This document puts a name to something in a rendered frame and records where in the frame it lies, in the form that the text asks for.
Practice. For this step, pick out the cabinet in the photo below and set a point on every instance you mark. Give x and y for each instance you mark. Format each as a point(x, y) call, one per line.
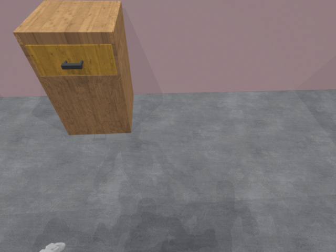
point(86, 104)

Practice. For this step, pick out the handle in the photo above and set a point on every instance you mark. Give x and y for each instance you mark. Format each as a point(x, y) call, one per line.
point(66, 65)

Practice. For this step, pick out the drawer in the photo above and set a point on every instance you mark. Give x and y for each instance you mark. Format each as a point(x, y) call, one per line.
point(98, 59)

